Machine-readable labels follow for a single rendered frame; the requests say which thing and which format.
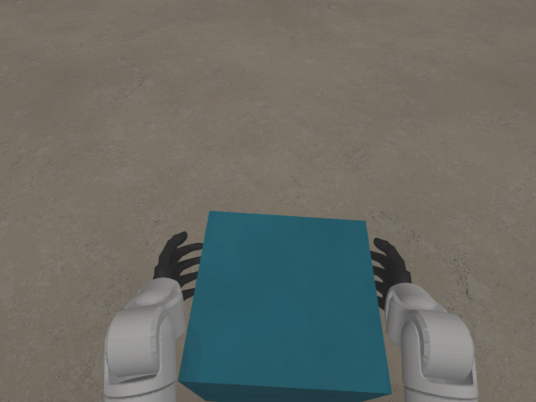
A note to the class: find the robot left forearm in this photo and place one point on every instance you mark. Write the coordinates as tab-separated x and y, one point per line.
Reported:
140	349

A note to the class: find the carton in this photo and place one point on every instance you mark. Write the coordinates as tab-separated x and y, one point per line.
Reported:
285	309

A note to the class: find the left robot hand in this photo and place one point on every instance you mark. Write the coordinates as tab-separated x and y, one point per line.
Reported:
169	267

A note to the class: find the right robot hand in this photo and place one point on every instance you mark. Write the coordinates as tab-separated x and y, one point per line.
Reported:
394	271

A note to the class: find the robot right forearm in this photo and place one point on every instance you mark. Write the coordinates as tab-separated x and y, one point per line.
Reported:
438	360

